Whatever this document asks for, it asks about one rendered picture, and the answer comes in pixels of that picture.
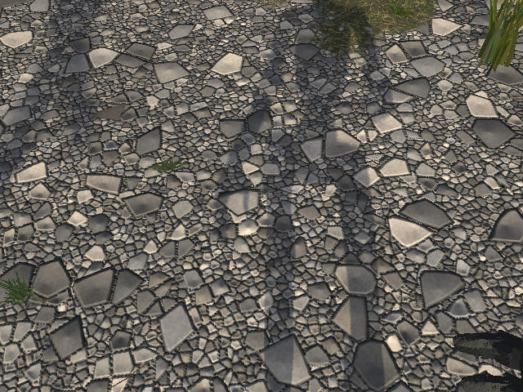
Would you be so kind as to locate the robot right hand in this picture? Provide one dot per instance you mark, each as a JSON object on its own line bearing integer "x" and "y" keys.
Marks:
{"x": 505, "y": 348}

